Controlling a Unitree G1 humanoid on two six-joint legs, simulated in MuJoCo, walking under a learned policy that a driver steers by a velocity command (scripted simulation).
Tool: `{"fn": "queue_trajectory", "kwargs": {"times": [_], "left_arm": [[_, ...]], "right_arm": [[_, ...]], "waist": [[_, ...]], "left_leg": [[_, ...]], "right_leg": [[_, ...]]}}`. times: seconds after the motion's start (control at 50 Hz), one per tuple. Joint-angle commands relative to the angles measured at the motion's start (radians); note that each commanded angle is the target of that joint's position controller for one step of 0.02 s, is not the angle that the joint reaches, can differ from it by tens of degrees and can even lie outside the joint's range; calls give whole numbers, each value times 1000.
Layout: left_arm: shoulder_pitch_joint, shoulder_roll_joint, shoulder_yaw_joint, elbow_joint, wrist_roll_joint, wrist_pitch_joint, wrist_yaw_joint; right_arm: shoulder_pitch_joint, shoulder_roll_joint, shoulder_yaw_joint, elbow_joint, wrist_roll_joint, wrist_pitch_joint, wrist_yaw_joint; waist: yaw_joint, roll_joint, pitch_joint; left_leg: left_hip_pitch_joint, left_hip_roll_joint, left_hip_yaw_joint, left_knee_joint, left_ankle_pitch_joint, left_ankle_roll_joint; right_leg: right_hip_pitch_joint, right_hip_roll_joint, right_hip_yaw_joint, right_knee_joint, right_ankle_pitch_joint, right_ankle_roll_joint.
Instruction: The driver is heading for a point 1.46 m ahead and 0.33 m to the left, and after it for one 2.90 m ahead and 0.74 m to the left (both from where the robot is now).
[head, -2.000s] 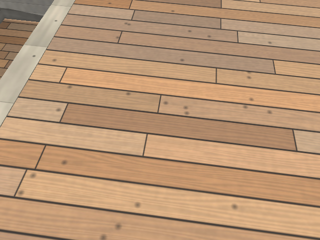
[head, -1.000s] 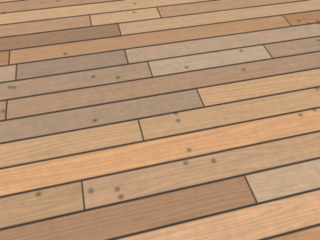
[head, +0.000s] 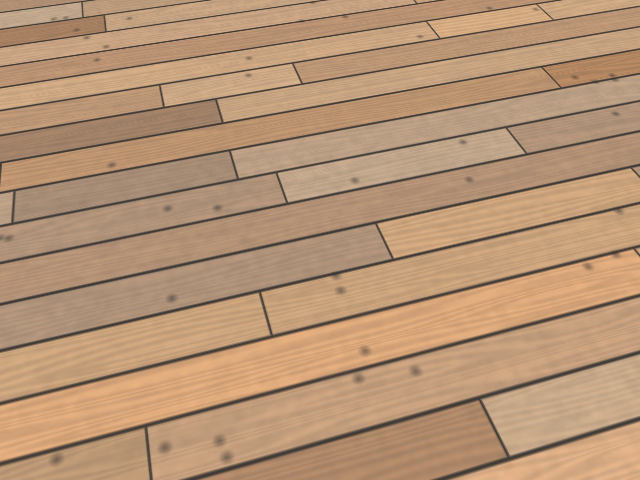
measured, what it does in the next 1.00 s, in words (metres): stands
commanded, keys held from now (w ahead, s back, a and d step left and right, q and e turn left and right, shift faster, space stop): no key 1.00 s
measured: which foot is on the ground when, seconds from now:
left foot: down 0.00-1.00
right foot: down 0.00-1.00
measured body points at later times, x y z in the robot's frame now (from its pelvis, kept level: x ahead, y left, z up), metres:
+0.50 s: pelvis +0.00 +0.00 +0.00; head +0.01 +0.00 +0.45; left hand -0.01 +0.23 -0.15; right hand +0.04 -0.25 -0.15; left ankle +0.04 +0.13 -0.73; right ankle -0.04 -0.12 -0.73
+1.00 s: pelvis +0.00 +0.00 +0.00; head +0.01 +0.00 +0.45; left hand -0.03 +0.23 -0.16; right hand +0.03 -0.24 -0.16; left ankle +0.04 +0.13 -0.73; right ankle -0.04 -0.12 -0.73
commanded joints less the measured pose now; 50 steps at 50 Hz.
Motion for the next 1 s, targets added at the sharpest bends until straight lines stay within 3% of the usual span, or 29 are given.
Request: {"fn": "queue_trajectory", "kwargs": {"times": [0.02,0.42,1.0], "left_arm": [[55,94,15,-9,0,-7,4],[110,65,-1,62,-2,-7,6],[167,43,-8,87,-6,-7,6]], "right_arm": [[4,-101,-16,-21,0,-6,-4],[53,-78,-6,26,1,-5,-9],[108,-58,5,33,4,-7,-12]], "waist": [[-1,-11,-8],[2,-7,16],[6,-6,25]], "left_leg": [[117,23,-19,-55,169,38],[101,16,-17,-75,126,36],[94,12,-16,-69,144,38]], "right_leg": [[-133,-36,27,-122,158,-15],[-142,-28,12,-142,111,-14],[-141,-26,1,-139,128,-11]]}}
